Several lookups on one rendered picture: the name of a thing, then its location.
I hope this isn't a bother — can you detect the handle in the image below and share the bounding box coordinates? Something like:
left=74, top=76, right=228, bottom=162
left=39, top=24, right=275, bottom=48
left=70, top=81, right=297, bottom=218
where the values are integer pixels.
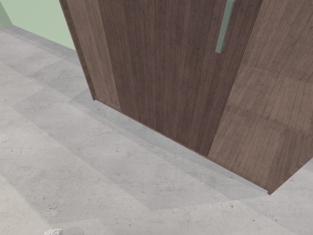
left=215, top=0, right=236, bottom=53

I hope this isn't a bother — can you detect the wardrobe door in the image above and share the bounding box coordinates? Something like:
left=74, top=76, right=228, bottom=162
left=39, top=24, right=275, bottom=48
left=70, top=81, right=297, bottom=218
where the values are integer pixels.
left=66, top=0, right=120, bottom=107
left=98, top=0, right=263, bottom=157

